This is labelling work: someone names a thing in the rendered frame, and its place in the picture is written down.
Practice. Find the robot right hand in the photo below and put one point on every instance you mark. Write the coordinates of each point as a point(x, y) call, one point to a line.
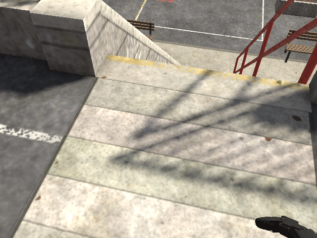
point(285, 226)

